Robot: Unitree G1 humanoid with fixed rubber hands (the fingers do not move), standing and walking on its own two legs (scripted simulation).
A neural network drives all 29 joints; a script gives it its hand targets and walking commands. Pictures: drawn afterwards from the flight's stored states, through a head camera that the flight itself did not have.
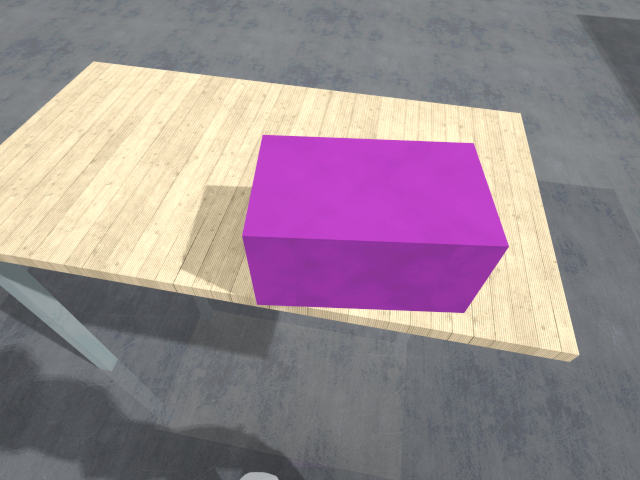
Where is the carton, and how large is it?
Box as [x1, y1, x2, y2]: [242, 135, 508, 312]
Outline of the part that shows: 262,135 242,234 257,304 464,312 508,246 473,143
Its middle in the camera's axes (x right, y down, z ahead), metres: +0.07 -0.03 +0.59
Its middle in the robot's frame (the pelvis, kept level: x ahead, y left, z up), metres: +0.46 -0.05 +0.03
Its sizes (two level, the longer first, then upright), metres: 0.319 0.197 0.168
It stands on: a table, 0.70 m high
